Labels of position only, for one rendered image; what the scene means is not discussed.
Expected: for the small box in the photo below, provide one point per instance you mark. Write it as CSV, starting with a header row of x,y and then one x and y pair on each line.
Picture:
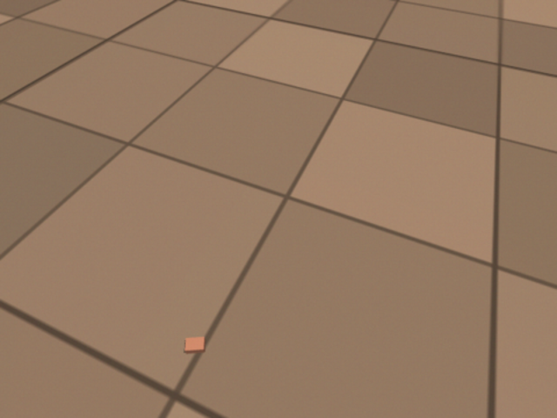
x,y
195,345

